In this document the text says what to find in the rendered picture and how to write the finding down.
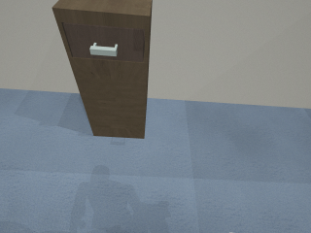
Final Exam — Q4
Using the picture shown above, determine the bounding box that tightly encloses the drawer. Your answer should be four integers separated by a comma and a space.
63, 22, 145, 62

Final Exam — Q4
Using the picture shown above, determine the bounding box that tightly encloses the handle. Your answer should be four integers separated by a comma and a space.
89, 43, 118, 56

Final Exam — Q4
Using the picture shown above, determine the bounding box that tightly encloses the cabinet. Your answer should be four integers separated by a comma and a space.
52, 0, 153, 139

